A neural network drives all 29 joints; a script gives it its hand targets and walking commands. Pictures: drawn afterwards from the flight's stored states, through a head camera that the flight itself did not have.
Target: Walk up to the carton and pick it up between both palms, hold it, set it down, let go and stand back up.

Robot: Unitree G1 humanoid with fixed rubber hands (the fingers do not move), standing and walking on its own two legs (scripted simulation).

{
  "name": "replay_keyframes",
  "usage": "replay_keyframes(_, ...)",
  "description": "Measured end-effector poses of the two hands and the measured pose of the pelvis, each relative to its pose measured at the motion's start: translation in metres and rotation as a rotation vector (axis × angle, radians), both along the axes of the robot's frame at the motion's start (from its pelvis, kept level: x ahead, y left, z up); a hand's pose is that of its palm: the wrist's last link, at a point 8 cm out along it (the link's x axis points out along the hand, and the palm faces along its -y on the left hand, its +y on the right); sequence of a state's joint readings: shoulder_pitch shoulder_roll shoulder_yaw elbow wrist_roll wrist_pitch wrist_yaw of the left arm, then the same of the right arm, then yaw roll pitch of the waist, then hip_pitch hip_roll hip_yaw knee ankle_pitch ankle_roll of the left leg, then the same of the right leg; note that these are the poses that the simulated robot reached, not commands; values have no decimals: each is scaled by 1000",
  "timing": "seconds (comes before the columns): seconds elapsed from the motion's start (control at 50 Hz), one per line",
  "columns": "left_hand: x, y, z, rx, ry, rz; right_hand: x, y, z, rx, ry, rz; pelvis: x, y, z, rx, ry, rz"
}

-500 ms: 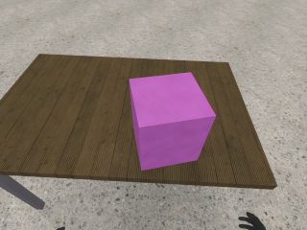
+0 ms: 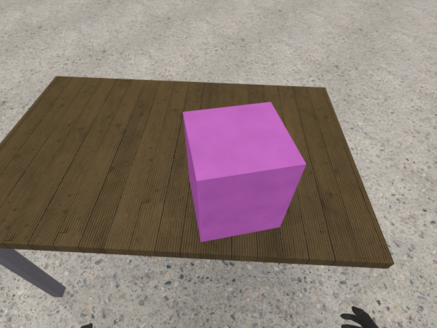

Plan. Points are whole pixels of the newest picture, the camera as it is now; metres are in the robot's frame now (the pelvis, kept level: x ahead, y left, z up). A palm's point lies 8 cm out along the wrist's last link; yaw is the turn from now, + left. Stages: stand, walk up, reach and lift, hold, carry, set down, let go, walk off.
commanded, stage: stand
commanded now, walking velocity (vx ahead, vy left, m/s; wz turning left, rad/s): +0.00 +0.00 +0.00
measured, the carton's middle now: (234, 173) +0.45 -0.02 -0.02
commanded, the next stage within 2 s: none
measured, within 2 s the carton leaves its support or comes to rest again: neither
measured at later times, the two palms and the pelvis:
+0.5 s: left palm out of the picture +0.07 +0.29 -0.10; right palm out of the picture +0.10 -0.27 -0.10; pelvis +0.00 +0.00 +0.00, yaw +0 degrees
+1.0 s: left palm out of the picture +0.06 +0.29 -0.10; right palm out of the picture +0.10 -0.27 -0.10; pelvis +0.00 +0.00 +0.00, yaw +0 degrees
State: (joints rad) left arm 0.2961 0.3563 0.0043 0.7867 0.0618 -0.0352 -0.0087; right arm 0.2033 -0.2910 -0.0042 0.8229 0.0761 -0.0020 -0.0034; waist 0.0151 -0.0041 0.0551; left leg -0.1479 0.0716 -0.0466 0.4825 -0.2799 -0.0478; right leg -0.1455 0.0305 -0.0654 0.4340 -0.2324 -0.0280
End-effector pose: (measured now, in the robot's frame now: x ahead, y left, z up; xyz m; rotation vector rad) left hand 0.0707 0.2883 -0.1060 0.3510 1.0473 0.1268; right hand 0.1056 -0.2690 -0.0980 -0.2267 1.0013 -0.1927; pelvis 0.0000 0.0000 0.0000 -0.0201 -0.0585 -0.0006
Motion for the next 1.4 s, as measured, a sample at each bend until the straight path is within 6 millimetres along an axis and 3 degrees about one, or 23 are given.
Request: replay_keyframes(1.4,-14,-2,4,14,37,13,-12,-6,-7,14,48,-12,-6,-6,3,8,7,1)
